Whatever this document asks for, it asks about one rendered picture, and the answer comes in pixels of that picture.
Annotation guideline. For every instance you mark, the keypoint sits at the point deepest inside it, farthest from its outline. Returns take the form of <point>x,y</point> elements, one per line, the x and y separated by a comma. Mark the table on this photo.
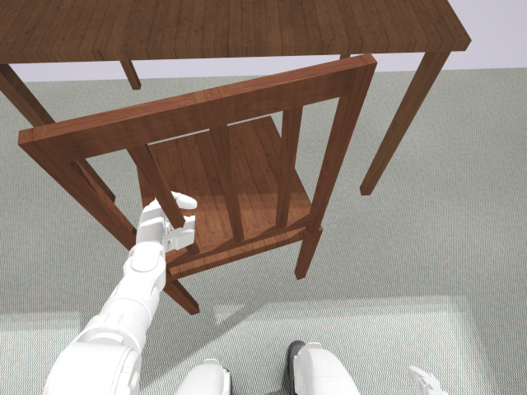
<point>64,31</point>

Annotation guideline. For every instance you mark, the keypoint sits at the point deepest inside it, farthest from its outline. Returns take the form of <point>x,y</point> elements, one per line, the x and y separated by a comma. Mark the robot left upper arm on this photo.
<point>96,369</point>

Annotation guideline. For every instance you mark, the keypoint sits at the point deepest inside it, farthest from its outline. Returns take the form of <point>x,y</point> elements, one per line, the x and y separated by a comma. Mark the chair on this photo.
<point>249,196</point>

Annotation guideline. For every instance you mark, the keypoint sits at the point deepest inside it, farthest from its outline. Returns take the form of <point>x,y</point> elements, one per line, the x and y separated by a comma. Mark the robot left shin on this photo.
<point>211,361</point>

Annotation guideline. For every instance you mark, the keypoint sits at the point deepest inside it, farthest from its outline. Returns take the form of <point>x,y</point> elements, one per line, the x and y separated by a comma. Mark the robot left thigh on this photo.
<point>208,379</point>

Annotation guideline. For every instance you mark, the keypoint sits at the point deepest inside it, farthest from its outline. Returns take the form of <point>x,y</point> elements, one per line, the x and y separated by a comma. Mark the left robot forearm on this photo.
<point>128,312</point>

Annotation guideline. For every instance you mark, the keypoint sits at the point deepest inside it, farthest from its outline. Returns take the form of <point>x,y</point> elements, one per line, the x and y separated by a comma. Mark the robot right hand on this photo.
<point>427,383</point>

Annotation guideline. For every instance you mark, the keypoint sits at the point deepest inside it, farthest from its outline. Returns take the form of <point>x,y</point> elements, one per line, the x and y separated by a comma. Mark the robot left hand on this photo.
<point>154,225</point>

